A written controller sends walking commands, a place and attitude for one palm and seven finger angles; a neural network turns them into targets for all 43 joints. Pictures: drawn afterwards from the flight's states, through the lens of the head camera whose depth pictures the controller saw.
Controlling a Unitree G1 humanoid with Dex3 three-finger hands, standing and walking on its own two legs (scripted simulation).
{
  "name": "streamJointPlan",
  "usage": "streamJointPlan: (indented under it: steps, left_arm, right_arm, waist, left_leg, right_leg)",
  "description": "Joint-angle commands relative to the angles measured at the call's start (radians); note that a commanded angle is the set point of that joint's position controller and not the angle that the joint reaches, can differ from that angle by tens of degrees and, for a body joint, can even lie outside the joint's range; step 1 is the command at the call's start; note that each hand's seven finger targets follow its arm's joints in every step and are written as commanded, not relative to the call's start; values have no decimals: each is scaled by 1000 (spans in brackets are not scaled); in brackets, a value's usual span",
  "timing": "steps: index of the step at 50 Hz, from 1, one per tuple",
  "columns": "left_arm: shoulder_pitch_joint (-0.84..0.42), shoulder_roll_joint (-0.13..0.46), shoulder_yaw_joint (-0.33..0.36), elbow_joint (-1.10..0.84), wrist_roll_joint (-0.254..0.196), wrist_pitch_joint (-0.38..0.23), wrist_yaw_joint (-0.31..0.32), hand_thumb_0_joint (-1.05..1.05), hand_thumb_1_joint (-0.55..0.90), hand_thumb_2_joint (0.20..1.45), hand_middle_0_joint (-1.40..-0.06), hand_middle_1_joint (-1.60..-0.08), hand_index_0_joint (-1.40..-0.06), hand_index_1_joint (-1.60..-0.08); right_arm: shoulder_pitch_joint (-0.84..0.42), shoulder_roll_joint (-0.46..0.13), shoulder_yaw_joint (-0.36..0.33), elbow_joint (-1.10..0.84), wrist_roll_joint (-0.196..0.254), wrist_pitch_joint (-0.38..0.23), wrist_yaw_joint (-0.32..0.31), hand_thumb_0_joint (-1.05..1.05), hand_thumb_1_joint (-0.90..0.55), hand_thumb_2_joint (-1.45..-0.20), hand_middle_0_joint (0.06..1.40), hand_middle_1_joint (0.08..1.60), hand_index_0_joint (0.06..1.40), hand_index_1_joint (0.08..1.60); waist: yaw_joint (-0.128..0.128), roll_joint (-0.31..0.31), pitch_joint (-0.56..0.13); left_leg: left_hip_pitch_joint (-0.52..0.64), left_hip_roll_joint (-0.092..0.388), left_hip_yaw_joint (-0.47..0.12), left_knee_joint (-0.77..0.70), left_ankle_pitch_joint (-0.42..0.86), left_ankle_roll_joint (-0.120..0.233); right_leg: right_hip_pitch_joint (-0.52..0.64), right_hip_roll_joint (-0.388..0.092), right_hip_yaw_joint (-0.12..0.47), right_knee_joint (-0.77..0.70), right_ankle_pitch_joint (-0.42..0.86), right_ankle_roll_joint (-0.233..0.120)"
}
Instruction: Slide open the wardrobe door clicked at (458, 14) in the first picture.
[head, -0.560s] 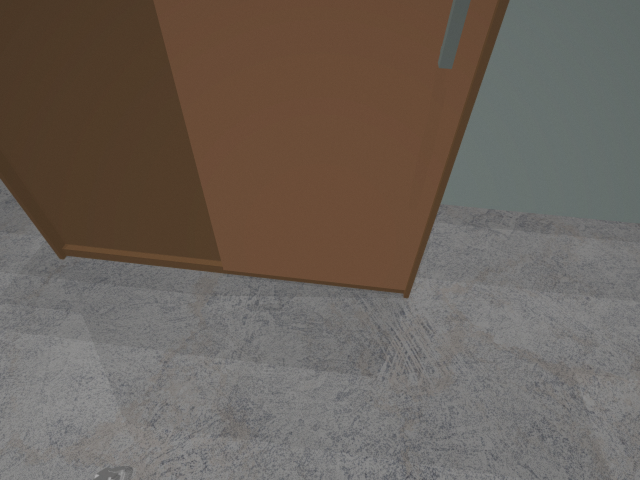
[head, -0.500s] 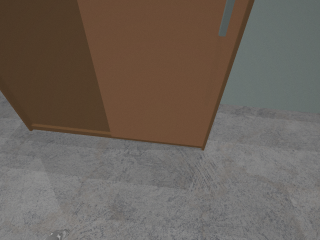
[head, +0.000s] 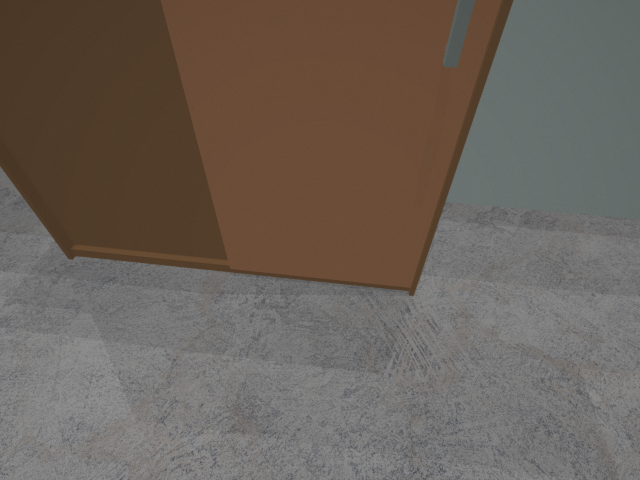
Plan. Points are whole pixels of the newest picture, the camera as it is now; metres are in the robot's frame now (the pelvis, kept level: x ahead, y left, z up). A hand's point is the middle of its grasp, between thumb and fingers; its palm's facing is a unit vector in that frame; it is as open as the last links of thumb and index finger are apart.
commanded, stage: stand and wait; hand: right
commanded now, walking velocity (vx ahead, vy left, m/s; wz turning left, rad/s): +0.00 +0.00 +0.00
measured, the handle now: (463, 0) +0.89 -0.22 +0.25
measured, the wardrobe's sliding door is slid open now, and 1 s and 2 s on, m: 0.00 0.00 0.00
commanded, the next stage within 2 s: look at it before walking up in 0.26 s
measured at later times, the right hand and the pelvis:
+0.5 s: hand out of the picture +0.08 -0.25 -0.15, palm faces -0.03 +0.94 -0.33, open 7.4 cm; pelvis +0.00 +0.00 +0.00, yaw +0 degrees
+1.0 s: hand out of the picture +0.06 -0.25 -0.16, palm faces -0.02 +0.94 -0.34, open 7.4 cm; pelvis +0.00 +0.00 +0.00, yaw +0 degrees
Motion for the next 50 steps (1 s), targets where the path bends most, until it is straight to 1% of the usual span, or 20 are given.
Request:
streamJointPlan:
  steps: [1, 4, 5, 7, 10, 11, 12, 15, 16, 18, 21, 30, 34, 36, 38, 43, 46, 47, 48, 50]
  left_arm:
    - [-64, 197, 36, -63, 2, -32, 17, 0, 900, 900, -200, -300, -200, -300]
    - [-59, 201, 35, -58, 1, -32, 17, 0, 900, 900, -200, -300, -200, -300]
    - [-57, 202, 34, -53, 1, -33, 16, 0, 900, 900, -200, -300, -200, -300]
    - [-58, 204, 35, -50, 1, -32, 16, 0, 900, 900, -200, -300, -200, -300]
    - [-54, 205, 34, -45, 1, -34, 16, 0, 900, 900, -200, -300, -200, -300]
    - [-57, 203, 35, -44, 1, -34, 16, 0, 900, 900, -200, -300, -200, -300]
    - [-54, 205, 34, -44, 0, -33, 16, 0, 900, 900, -200, -300, -200, -300]
    - [-57, 204, 35, -43, 1, -33, 16, 0, 900, 900, -200, -300, -200, -300]
    - [-58, 204, 35, -41, 1, -33, 15, 0, 900, 900, -200, -300, -200, -300]
    - [-55, 204, 35, -41, 0, -35, 15, 0, 900, 900, -200, -300, -200, -300]
    - [-62, 204, 35, -41, 1, -36, 16, 0, 900, 900, -200, -300, -200, -300]
    - [-65, 206, 33, -42, -1, -37, 17, 0, 900, 900, -200, -300, -200, -300]
    - [-68, 206, 34, -43, -1, -35, 16, 0, 900, 900, -200, -300, -200, -300]
    - [-65, 207, 34, -42, -1, -35, 16, 0, 900, 900, -200, -300, -200, -300]
    - [-64, 206, 33, -42, -1, -35, 16, 0, 900, 900, -200, -300, -200, -300]
    - [-66, 208, 33, -40, -1, -34, 16, 0, 900, 900, -200, -300, -200, -300]
    - [-66, 209, 32, -36, -2, -36, 17, 0, 900, 900, -200, -300, -200, -300]
    - [-63, 207, 33, -37, -2, -35, 17, 0, 900, 900, -200, -300, -200, -300]
    - [-61, 208, 32, -37, -2, -36, 17, 0, 900, 900, -200, -300, -200, -300]
    - [-65, 210, 32, -34, -1, -36, 18, 0, 900, 900, -200, -300, -200, -300]
  right_arm:
    - [-54, -205, -42, -62, 7, -27, -8, 0, -900, -900, 200, 300, 200, 300]
    - [-57, -206, -43, -56, 7, -26, -8, 0, -900, -900, 200, 300, 200, 300]
    - [-55, -207, -42, -55, 7, -27, -7, 0, -900, -900, 200, 300, 200, 300]
    - [-56, -207, -42, -51, 6, -26, -7, 0, -900, -900, 200, 300, 200, 300]
    - [-57, -208, -41, -48, 6, -28, -8, 0, -900, -900, 200, 300, 200, 300]
    - [-58, -207, -41, -48, 6, -27, -8, 0, -900, -900, 200, 300, 200, 300]
    - [-56, -209, -42, -48, 6, -28, -8, 0, -900, -900, 200, 300, 200, 300]
    - [-58, -208, -41, -45, 6, -27, -7, 0, -900, -900, 200, 300, 200, 300]
    - [-57, -208, -41, -46, 5, -27, -7, 0, -900, -900, 200, 300, 200, 300]
    - [-59, -209, -41, -47, 5, -28, -8, 0, -900, -900, 200, 300, 200, 300]
    - [-58, -205, -41, -46, 5, -28, -8, 0, -900, -900, 200, 300, 200, 300]
    - [-59, -204, -42, -44, 4, -27, -8, 0, -900, -900, 200, 300, 200, 300]
    - [-57, -206, -40, -41, 4, -28, -7, 0, -900, -900, 200, 300, 200, 300]
    - [-58, -206, -40, -41, 4, -27, -7, 0, -900, -900, 200, 300, 200, 300]
    - [-54, -206, -41, -42, 4, -28, -7, 0, -900, -900, 200, 300, 200, 300]
    - [-49, -207, -40, -37, 4, -27, -6, 0, -900, -900, 200, 300, 200, 300]
    - [-50, -209, -39, -34, 4, -28, -6, 0, -900, -900, 200, 300, 200, 300]
    - [-45, -208, -40, -34, 4, -30, -7, 0, -900, -900, 200, 300, 200, 300]
    - [-47, -208, -40, -34, 5, -30, -7, 0, -900, -900, 200, 300, 200, 300]
    - [-50, -206, -39, -32, 5, -29, -7, 0, -900, -900, 200, 300, 200, 300]
  waist:
    - [0, -14, -53]
    - [1, -3, -44]
    - [0, -6, -54]
    - [-1, -2, -47]
    - [1, 3, -57]
    - [-1, -4, -45]
    - [0, 4, -51]
    - [0, -8, -38]
    - [0, -1, -40]
    - [1, -4, -52]
    - [-1, -8, -48]
    - [-1, -13, -48]
    - [-1, -2, -41]
    - [-1, -8, -37]
    - [-2, 1, -45]
    - [-2, -10, -44]
    - [-1, -9, -50]
    - [-1, 1, -58]
    - [0, -3, -67]
    - [-1, -6, -53]
  left_leg:
    - [7, 118, -117, -94, 99, 32]
    - [5, 116, -114, -98, 84, 30]
    - [13, 119, -115, -100, 82, 30]
    - [5, 116, -114, -101, 83, 30]
    - [14, 119, -115, -100, 101, 30]
    - [9, 119, -113, -102, 101, 29]
    - [13, 118, -114, -104, 100, 29]
    - [1, 118, -116, -112, 75, 27]
    - [2, 118, -118, -114, 75, 28]
    - [12, 118, -114, -107, 102, 27]
    - [13, 118, -111, -107, 119, 27]
    - [23, 117, -106, -112, 122, 23]
    - [11, 119, -106, -121, 108, 23]
    - [14, 118, -107, -122, 111, 23]
    - [21, 119, -106, -123, 114, 23]
    - [16, 119, -106, -128, 102, 23]
    - [25, 120, -107, -125, 134, 23]
    - [27, 120, -107, -123, 142, 24]
    - [37, 122, -105, -121, 155, 24]
    - [29, 119, -102, -122, 144, 22]
  right_leg:
    - [-8, -99, 85, -72, 120, -39]
    - [-15, -100, 90, -80, 112, -39]
    - [-11, -102, 88, -82, 112, -39]
    - [-9, -102, 91, -82, 115, -39]
    - [-3, -104, 91, -86, 126, -39]
    - [-6, -104, 90, -89, 125, -39]
    - [-7, -104, 92, -86, 127, -39]
    - [-8, -103, 91, -94, 107, -38]
    - [-6, -103, 93, -94, 109, -38]
    - [-1, -105, 93, -92, 132, -39]
    - [4, -107, 94, -96, 143, -39]
    - [6, -107, 99, -105, 150, -39]
    - [11, -105, 97, -107, 137, -38]
    - [9, -106, 98, -111, 139, -38]
    - [10, -106, 100, -107, 146, -38]
    - [13, -105, 100, -110, 134, -38]
    - [20, -107, 97, -108, 157, -37]
    - [25, -108, 98, -104, 164, -38]
    - [29, -109, 98, -103, 176, -38]
    - [26, -109, 98, -112, 166, -36]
